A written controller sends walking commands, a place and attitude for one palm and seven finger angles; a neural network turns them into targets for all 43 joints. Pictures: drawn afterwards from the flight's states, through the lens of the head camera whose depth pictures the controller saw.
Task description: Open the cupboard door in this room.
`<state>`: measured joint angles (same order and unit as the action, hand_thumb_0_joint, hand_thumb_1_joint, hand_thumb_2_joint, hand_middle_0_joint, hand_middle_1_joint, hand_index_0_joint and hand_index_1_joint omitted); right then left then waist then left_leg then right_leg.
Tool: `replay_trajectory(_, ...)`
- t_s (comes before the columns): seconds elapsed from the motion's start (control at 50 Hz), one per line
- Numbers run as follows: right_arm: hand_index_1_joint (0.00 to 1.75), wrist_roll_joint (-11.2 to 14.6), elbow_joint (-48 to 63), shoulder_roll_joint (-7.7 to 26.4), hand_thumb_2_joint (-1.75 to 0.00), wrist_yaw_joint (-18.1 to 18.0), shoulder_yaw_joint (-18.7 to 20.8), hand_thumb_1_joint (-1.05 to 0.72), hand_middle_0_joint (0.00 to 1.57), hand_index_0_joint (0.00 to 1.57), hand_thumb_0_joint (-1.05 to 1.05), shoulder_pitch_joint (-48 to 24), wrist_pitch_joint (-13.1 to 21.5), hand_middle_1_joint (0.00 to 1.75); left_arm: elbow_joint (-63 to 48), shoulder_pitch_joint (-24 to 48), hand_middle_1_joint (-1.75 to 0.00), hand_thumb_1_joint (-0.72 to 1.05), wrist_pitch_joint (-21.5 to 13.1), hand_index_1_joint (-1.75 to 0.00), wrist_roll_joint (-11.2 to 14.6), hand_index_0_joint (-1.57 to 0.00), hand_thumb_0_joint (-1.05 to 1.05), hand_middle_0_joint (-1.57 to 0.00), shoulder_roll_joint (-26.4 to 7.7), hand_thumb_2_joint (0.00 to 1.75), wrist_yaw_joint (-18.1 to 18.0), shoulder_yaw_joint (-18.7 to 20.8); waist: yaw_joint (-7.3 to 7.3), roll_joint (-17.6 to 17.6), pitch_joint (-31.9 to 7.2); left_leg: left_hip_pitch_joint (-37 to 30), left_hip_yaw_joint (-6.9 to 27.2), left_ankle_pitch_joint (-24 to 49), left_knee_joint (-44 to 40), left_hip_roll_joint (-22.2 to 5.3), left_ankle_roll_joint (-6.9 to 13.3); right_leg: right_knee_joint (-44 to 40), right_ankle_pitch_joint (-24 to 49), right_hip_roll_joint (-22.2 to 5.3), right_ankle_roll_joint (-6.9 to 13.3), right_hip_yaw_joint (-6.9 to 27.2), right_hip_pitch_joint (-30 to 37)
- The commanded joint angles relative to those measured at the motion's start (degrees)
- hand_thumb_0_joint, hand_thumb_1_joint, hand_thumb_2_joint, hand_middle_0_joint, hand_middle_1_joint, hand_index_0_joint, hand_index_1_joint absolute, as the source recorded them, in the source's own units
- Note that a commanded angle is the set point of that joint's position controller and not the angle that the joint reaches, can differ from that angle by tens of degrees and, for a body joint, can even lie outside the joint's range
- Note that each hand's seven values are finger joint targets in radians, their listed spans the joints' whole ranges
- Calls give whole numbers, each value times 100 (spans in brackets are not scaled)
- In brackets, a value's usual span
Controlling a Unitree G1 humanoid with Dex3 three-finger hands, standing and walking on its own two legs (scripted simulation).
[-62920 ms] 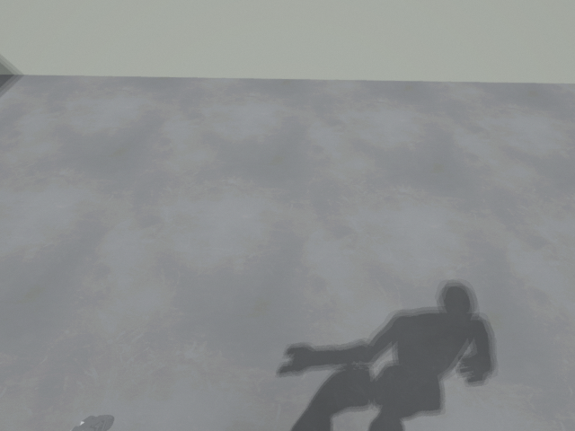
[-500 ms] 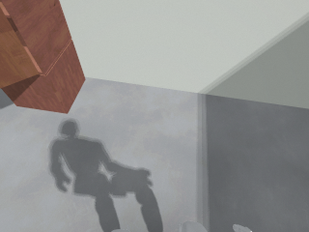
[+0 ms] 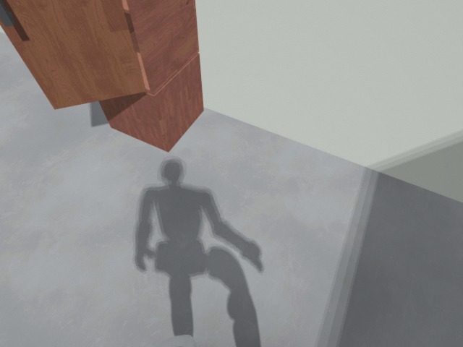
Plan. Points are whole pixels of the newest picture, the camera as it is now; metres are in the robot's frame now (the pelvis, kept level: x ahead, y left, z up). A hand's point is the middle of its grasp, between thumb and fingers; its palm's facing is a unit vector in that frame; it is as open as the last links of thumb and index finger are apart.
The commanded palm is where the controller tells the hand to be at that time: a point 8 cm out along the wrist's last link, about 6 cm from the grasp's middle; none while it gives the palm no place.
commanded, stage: turn to face it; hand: left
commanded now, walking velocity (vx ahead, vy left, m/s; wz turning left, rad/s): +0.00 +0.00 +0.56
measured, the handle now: out of the picture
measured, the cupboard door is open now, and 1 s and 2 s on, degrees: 47 47 47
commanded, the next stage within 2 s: take the last steps up to it in 0.54 s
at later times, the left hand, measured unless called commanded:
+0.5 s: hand out of the picture +0.07 +0.19 -0.15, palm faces +0.23 -0.93 -0.28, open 7.4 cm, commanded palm none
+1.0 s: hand out of the picture -0.01 +0.21 -0.17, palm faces +0.41 -0.89 -0.19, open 7.4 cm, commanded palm none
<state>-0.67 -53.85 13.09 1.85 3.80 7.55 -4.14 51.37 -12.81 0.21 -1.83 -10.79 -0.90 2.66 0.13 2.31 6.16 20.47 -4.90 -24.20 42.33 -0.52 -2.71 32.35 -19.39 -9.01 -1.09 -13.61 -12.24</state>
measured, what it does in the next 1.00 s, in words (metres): steps on the spot, turning left: left foot, then right foot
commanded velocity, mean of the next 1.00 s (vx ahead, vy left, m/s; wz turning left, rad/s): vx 0.11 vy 0.05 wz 0.28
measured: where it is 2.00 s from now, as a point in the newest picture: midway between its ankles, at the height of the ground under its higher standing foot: (185, 294)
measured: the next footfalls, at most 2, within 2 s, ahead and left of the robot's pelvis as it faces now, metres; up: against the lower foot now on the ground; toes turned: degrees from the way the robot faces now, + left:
left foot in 0.04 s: +0.05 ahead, +0.12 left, +0.00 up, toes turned +6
right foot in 0.42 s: +0.08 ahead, -0.13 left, +0.00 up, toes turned +8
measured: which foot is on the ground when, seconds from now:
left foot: up 0.00-0.02, down 0.04-0.42, up 0.44-0.80, down 0.82-1.00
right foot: down 0.00-0.04, up 0.06-0.40, down 0.42-0.82, up 0.84-1.00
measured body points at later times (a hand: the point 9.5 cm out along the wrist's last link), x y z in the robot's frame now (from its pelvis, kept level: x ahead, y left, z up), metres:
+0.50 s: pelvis +0.02 -0.03 -0.01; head +0.06 -0.05 +0.44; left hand +0.06 +0.23 -0.13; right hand +0.13 -0.26 -0.17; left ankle -0.02 +0.10 -0.70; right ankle +0.04 -0.13 -0.74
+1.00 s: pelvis +0.05 +0.02 +0.01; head +0.06 +0.04 +0.45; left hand -0.03 +0.25 -0.15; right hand +0.17 -0.19 -0.14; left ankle -0.02 +0.08 -0.73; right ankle +0.09 -0.11 -0.66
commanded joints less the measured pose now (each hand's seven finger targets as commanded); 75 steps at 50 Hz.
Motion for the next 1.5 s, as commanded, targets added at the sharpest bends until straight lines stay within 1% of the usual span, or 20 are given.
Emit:
replay_trajectory(0.0,30,-52,426,855,-90,-36,214,-90,20,20,0,510,277,30,-340,-175,-30,90,-30,-30,126,-20,0,-20,-1110,90,-14,382,-314,-359,-1302,-1853,784,2179,-1885,-655,476,1198,2081,-787,-73,210,-545)
replay_trajectory(0.02,30,-93,373,1537,-90,-89,393,-90,20,20,0,941,281,30,-618,75,-30,90,-1,-30,152,-20,0,-20,-674,90,32,246,-580,-2115,-1323,-2445,2863,4353,-2097,-2251,1391,2559,-1762,71,-465,217,-2124)
replay_trajectory(0.04,30,-82,266,1682,-90,-133,398,-90,20,20,0,1240,233,30,-802,453,-30,90,71,-30,79,-20,0,-20,-778,90,-16,211,-698,-1451,-1336,-2062,2883,3824,-2057,-2551,1778,3202,-2020,126,-327,930,-2193)
replay_trajectory(0.12,30,-95,468,1042,-90,-295,207,-90,20,20,0,345,331,30,-382,430,-30,90,131,-30,79,-20,0,-20,-720,90,27,255,-204,-1104,-778,-1191,1916,3292,-2217,-1457,1239,3486,-565,193,-338,1342,-2130)
replay_trajectory(0.36,30,-64,432,918,-90,-244,194,-90,20,20,0,86,256,30,-201,-224,-30,90,22,-30,119,-20,0,-20,-676,90,2,216,165,-948,-884,-176,1872,2503,-1591,-841,864,-368,580,757,-221,1007,379)
replay_trajectory(0.4,30,18,552,338,-90,-182,115,-90,20,20,0,198,277,30,-129,-493,-30,90,-96,-30,8,-20,0,-20,-1406,90,-77,365,249,1223,-928,1134,620,22,170,387,149,-1488,1447,-1236,549,3061,1337)
replay_trajectory(0.42,30,-18,610,449,-90,-166,135,-90,20,20,0,30,236,30,-173,-531,-30,90,-88,-30,31,-20,0,-20,-1512,90,-70,334,353,1073,-847,1015,720,-1143,1415,353,136,-1602,1889,-1881,1088,3289,700)
replay_trajectory(0.5,30,-25,238,332,-90,-135,126,-90,20,20,0,121,108,30,-223,60,-30,90,-131,-30,70,-20,0,-20,-876,90,-105,190,-34,838,-540,1057,729,-130,2574,9,16,-1278,2954,-904,829,1842,366)
replay_trajectory(0.62,30,8,102,30,-90,-128,2,-90,20,20,0,-114,163,30,93,-429,-30,90,-159,-30,20,-20,0,-20,-967,90,-111,255,210,699,-660,451,222,-301,539,55,-23,-1059,3704,-922,882,1456,904)
replay_trajectory(0.76,30,-51,-88,265,-90,-104,-21,-90,20,20,0,480,351,30,330,-306,-30,90,-129,-30,63,-20,0,-20,-1075,90,40,341,-70,313,-538,-1405,2,526,-1807,85,279,-729,212,-859,449,1279,-380)
replay_trajectory(0.8,30,-162,-230,1151,-90,-194,183,-90,20,20,0,1456,390,30,-58,100,-30,90,-95,-30,105,-20,0,-20,-509,90,141,231,-562,-2183,-588,-2652,2799,333,-2782,-1929,1398,1841,-1598,424,-103,164,-2520)
replay_trajectory(0.86,30,-100,-209,777,-90,-312,60,-90,20,20,0,1335,501,30,-90,757,-30,90,-125,-30,21,-20,0,-20,-567,90,179,181,-419,-1255,-257,-1841,2686,-3,-3090,-1775,1630,3370,-829,181,76,1180,-2966)
replay_trajectory(0.96,30,-64,-308,529,-90,-325,-64,-90,20,20,0,1300,700,30,233,364,-30,90,-124,-30,36,-20,0,-20,-412,90,233,108,-107,-692,-288,-1796,1453,1975,-3079,-1222,1466,2603,35,200,-6,1018,-2368)
replay_trajectory(1.16,30,-96,-724,405,-90,-296,-103,-90,20,20,0,1618,683,30,166,434,-30,90,-185,-30,37,-20,0,-20,-350,90,224,131,121,-531,18,-805,1070,1582,-2545,-992,1251,205,560,606,66,696,-247)
replay_trajectory(1.18,30,-65,-722,338,-90,-301,-121,-90,20,20,0,1572,689,30,337,-140,-30,90,-229,-30,27,-20,0,-20,-475,90,206,197,380,-319,-176,-371,872,1600,-1792,-698,1069,-222,598,575,146,828,736)
replay_trajectory(1.22,30,16,-482,36,-90,-252,-121,-90,20,20,0,1733,731,30,740,-1637,-30,90,-312,-30,27,-20,0,-20,-1418,90,109,433,789,1670,-1166,1613,74,-862,1421,427,498,-1623,-48,-1904,1161,4168,3023)
replay_trajectory(1.24,30,-37,-484,365,-90,-240,-38,-90,20,20,0,1470,660,30,688,-1467,-30,90,-312,-30,109,-20,0,-20,-1336,90,63,416,722,1234,-887,1655,596,-876,2458,13,468,-2159,-1243,-2124,1360,4556,2006)
replay_trajectory(1.28,30,-82,-419,90,-90,-178,-18,-90,20,20,0,898,567,30,476,-543,-30,90,-292,-30,91,-20,0,-20,-703,90,-8,263,330,435,95,1739,815,242,2693,-465,388,-2398,-1473,-1677,1089,3449,367)
replay_trajectory(1.34,30,-126,-629,-235,-90,-103,-65,-90,20,20,0,1319,433,30,538,-396,-30,90,-447,-30,75,-20,0,-20,-288,90,10,139,-4,534,-130,1100,497,1013,1984,-577,170,-2470,140,-1043,718,1815,-119)
replay_trajectory(1.48,30,-92,-284,-319,-90,36,-60,-90,20,20,0,566,516,30,875,-721,-30,90,-531,-30,41,-20,0,-20,-619,90,66,197,162,475,-246,907,-22,1271,-164,-435,39,-2145,1505,-930,797,1139,576)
